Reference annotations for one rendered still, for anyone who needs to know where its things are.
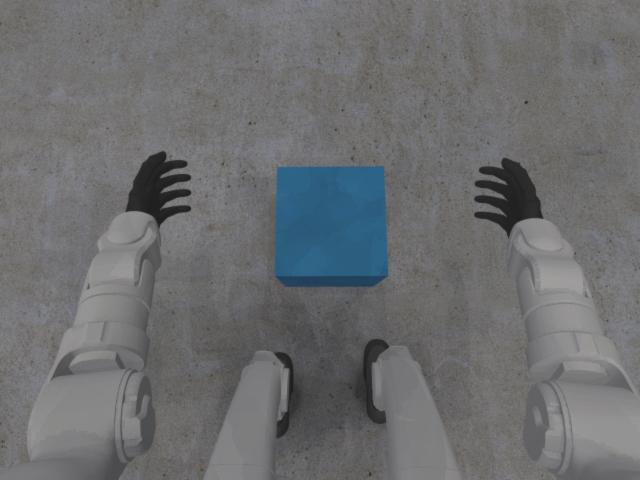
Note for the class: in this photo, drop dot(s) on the robot left thigh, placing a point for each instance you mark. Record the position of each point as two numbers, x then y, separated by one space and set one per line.
246 446

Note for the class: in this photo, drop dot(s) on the left robot hand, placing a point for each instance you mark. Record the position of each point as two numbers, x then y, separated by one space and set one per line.
146 195

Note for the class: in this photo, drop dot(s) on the right robot hand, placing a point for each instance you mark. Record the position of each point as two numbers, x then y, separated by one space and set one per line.
522 202

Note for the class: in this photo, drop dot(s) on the right robot shin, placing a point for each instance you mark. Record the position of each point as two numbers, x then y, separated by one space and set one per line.
396 351

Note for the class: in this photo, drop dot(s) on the left robot forearm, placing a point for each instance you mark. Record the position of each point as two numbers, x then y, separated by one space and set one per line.
109 331

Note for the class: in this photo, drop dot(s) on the left robot upper arm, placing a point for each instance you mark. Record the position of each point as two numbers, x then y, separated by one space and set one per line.
88 427

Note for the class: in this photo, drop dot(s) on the right robot upper arm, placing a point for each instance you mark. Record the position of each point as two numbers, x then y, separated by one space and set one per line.
582 431

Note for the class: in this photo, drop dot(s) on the right robot forearm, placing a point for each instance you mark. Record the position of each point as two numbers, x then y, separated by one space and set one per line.
566 341

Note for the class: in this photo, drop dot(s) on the carton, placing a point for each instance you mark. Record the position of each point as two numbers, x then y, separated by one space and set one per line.
331 226

